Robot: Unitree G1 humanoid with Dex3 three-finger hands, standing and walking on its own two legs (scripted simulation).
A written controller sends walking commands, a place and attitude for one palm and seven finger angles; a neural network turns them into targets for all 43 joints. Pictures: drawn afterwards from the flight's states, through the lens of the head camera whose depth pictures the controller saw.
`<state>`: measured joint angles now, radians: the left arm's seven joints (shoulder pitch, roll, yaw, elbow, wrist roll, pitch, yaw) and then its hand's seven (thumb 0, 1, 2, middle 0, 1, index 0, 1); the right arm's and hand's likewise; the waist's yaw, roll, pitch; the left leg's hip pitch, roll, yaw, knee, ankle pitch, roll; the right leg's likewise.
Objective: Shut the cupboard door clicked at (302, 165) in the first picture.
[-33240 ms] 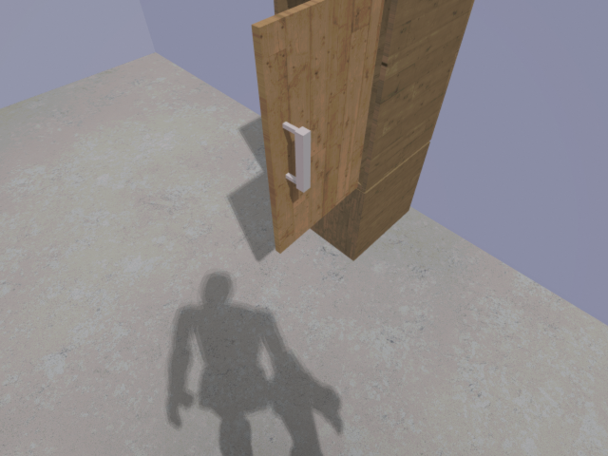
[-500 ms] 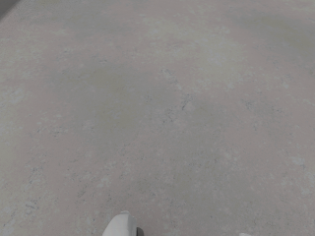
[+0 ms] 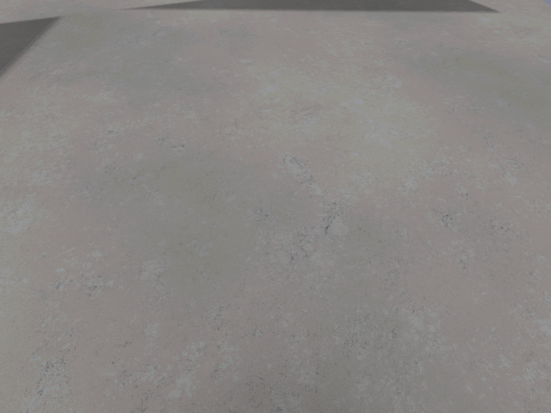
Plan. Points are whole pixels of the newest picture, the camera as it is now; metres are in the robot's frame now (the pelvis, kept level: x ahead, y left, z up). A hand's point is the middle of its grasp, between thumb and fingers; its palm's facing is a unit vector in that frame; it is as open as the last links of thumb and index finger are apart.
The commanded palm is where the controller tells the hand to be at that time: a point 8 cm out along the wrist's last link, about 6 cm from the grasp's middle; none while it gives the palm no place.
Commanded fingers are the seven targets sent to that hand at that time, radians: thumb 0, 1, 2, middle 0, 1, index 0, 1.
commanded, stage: turn to face it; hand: left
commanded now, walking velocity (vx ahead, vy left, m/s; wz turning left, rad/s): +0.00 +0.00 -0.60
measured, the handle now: out of the picture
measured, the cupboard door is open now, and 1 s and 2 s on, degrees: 60 60 60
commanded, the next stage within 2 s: none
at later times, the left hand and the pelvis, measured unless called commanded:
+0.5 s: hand (152, 373) +0.20 +0.23 -0.16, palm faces -0.22 -0.95 -0.22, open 7.4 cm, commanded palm none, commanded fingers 0.00 0.90 0.90 -0.20 -0.30 -0.20 -0.30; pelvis +0.06 +0.04 +0.01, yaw -17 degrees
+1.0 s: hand (211, 338) +0.27 +0.14 -0.16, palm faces -0.56 -0.80 -0.21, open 7.4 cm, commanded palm none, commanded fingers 0.00 0.90 0.90 -0.20 -0.30 -0.20 -0.30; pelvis +0.08 +0.03 +0.00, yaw -35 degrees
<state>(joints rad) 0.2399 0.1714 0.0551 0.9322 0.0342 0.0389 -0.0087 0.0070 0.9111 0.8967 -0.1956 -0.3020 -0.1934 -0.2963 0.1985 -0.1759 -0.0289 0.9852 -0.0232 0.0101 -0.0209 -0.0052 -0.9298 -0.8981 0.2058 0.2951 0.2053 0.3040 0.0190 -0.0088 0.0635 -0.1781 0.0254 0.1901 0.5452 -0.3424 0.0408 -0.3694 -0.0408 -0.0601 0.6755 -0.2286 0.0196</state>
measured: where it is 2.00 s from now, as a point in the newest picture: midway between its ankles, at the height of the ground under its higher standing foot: outside the picture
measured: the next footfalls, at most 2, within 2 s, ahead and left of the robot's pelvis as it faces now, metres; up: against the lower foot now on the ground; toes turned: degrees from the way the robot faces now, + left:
right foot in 0.02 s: +0.08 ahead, -0.11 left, +0.00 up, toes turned -4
left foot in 0.36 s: +0.14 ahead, +0.15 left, +0.00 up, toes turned -11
